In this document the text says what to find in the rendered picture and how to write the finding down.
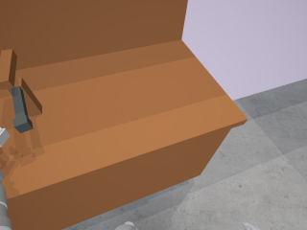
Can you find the robot left forearm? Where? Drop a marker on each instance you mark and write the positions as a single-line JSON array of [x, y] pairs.
[[5, 222]]

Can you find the robot left shin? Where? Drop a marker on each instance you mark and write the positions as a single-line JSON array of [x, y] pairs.
[[129, 223]]

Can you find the counter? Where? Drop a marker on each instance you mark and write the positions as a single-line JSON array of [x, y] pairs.
[[120, 107]]

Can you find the robot left hand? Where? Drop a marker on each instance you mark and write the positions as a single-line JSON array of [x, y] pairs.
[[4, 136]]

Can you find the tap lever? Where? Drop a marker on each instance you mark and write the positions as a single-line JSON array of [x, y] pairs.
[[21, 122]]

